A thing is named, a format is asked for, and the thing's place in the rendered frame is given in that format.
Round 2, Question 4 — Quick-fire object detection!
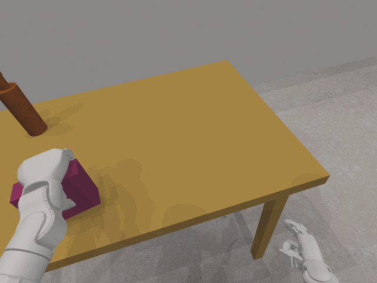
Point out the robot right hand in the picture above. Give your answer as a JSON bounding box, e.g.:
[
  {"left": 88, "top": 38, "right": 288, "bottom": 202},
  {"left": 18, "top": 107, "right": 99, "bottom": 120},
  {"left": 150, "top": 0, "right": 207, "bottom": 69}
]
[{"left": 279, "top": 219, "right": 324, "bottom": 271}]

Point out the robot left hand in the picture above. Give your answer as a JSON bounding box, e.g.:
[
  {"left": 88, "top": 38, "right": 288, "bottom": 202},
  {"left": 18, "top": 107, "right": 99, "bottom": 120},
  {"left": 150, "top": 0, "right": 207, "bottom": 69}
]
[{"left": 17, "top": 148, "right": 76, "bottom": 211}]

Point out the left robot forearm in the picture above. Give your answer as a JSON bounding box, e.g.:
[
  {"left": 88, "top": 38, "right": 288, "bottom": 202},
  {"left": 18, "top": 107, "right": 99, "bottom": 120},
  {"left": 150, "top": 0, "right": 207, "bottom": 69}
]
[{"left": 0, "top": 177, "right": 67, "bottom": 283}]

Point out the sponge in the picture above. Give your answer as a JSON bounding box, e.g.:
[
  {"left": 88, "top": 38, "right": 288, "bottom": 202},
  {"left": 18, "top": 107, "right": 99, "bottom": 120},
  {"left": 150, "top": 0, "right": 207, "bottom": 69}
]
[{"left": 10, "top": 159, "right": 101, "bottom": 220}]

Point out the right robot forearm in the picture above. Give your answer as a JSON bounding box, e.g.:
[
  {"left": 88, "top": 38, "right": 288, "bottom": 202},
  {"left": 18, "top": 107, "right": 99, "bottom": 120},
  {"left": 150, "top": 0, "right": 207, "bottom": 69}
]
[{"left": 302, "top": 259, "right": 339, "bottom": 283}]

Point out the table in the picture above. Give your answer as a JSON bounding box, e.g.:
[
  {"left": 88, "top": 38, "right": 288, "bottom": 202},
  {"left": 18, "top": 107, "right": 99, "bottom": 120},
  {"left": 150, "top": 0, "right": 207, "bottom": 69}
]
[{"left": 0, "top": 60, "right": 330, "bottom": 273}]

